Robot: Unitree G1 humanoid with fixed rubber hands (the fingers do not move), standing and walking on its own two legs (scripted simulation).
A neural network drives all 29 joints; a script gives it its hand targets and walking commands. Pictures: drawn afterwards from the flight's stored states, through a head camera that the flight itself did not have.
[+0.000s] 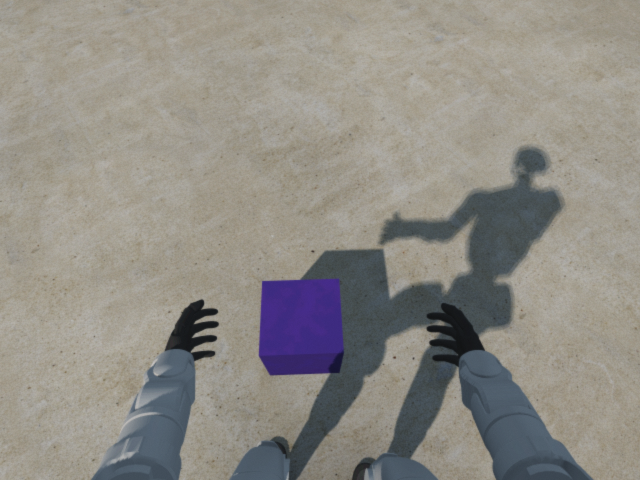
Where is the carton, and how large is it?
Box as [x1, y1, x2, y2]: [259, 279, 343, 374]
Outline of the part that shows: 338,279 262,281 259,356 270,374 339,372 343,354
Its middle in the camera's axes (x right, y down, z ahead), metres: -0.06 +0.26 +1.11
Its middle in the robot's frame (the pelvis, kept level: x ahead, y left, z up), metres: +0.47 +0.08 -0.63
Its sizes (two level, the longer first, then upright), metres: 0.210 0.200 0.250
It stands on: the floor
